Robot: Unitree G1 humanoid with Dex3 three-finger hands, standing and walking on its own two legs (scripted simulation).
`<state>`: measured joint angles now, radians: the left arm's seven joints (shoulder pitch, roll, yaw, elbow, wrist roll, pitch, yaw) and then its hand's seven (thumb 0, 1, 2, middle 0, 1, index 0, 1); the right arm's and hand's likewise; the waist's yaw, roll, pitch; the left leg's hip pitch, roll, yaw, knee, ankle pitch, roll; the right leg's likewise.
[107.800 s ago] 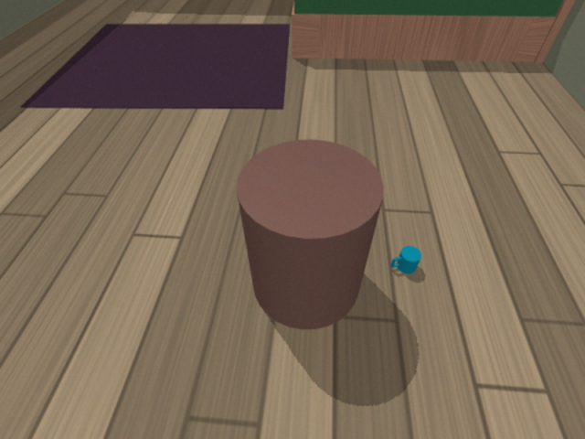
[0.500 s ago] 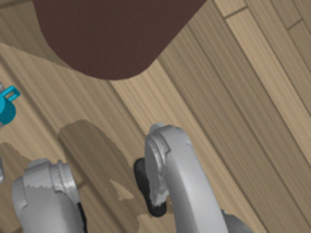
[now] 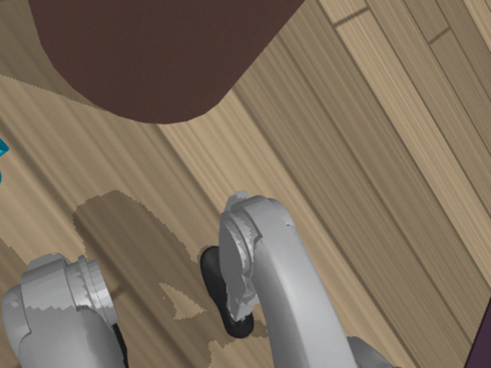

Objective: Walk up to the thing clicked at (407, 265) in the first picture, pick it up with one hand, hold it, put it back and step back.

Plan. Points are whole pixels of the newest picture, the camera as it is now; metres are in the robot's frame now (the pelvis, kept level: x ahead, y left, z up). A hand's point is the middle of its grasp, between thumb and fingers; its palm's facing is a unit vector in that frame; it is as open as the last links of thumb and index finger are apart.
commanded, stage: open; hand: left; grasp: from above
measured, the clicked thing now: out of the picture +0.48 +0.28 -0.26
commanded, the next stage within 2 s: withdraw in 0.74 s
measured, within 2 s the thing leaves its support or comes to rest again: neither
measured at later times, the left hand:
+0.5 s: hand out of the picture +0.46 +0.29 -0.24, palm faces -0.43 -0.15 -0.89, open 13.7 cm
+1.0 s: hand out of the picture +0.46 +0.29 -0.23, palm faces -0.41 -0.15 -0.90, open 13.7 cm
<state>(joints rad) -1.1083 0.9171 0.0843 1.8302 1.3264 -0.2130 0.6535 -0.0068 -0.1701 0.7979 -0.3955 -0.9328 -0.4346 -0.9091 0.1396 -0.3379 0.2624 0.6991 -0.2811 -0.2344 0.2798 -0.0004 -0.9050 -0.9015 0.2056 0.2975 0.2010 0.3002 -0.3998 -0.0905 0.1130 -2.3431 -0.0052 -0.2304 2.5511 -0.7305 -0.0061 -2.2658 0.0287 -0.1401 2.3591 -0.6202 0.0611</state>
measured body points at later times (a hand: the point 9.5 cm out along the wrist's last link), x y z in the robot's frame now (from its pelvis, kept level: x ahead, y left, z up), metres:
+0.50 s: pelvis +0.00 +0.00 +0.00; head +0.27 +0.12 +0.34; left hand +0.47 +0.30 -0.19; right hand +0.04 -0.25 -0.06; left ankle +0.06 +0.12 -0.27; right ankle +0.12 -0.12 -0.27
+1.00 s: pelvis +0.00 +0.00 +0.00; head +0.27 +0.12 +0.35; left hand +0.48 +0.30 -0.18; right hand +0.04 -0.26 -0.05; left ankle +0.06 +0.12 -0.27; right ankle +0.12 -0.12 -0.27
